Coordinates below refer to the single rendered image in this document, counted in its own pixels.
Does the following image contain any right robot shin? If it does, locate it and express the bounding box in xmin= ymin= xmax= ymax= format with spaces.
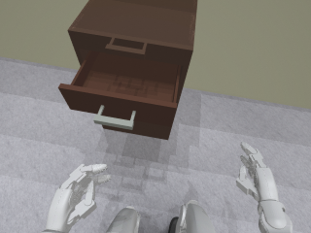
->
xmin=175 ymin=200 xmax=198 ymax=233

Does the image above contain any cabinet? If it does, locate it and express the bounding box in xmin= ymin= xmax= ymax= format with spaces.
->
xmin=67 ymin=0 xmax=198 ymax=140

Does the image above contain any robot right foot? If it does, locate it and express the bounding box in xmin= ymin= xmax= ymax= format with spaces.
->
xmin=168 ymin=216 xmax=179 ymax=233

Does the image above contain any handle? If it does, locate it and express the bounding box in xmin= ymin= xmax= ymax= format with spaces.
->
xmin=93 ymin=105 xmax=136 ymax=130
xmin=105 ymin=44 xmax=146 ymax=60

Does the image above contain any left robot hand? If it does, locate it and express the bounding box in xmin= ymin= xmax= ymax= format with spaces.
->
xmin=46 ymin=163 xmax=112 ymax=233

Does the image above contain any right robot hand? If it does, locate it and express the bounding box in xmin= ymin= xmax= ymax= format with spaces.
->
xmin=236 ymin=141 xmax=279 ymax=202

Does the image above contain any drawer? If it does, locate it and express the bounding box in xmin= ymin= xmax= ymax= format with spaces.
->
xmin=58 ymin=50 xmax=181 ymax=127

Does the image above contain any robot right forearm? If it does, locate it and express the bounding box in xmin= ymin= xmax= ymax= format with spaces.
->
xmin=258 ymin=199 xmax=293 ymax=233

